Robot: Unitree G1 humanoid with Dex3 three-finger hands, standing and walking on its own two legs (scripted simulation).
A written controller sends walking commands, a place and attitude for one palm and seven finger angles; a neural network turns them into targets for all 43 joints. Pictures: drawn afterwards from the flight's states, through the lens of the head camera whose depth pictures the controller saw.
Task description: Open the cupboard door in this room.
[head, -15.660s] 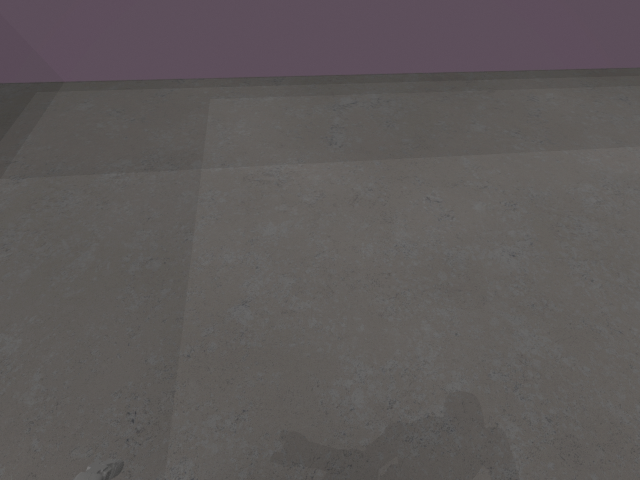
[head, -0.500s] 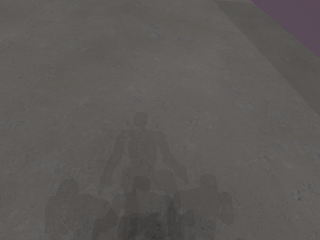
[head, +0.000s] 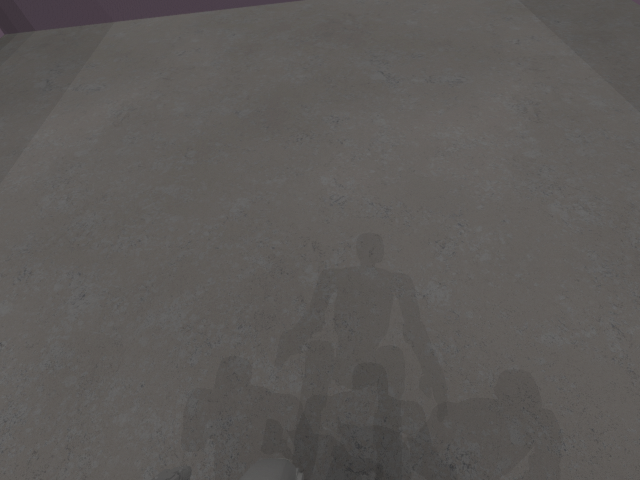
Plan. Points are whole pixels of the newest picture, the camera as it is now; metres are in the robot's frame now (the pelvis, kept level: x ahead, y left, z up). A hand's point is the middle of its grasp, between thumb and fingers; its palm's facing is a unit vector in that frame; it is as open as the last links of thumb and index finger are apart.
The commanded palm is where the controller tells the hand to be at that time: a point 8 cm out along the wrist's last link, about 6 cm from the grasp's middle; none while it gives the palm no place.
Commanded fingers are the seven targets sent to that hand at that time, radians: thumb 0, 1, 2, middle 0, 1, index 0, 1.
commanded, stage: turn or walk to find it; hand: left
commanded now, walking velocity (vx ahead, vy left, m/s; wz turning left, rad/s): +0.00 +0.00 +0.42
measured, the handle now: out of the picture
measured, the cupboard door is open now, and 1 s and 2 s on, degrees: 0 0 0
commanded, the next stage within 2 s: none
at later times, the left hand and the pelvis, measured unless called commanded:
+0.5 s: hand out of the picture -0.07 +0.26 -0.18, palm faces +0.30 -0.92 -0.26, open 7.4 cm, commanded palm none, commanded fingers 0.00 0.90 0.90 -0.20 -0.30 -0.20 -0.30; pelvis -0.03 +0.04 -0.01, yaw +13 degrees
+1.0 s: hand out of the picture -0.05 +0.19 -0.15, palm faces +0.43 -0.86 -0.27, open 7.4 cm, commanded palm none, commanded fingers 0.00 0.90 0.90 -0.20 -0.30 -0.20 -0.30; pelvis -0.04 -0.01 +0.00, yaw +26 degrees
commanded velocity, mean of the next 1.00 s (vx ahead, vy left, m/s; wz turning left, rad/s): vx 0.00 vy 0.00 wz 0.42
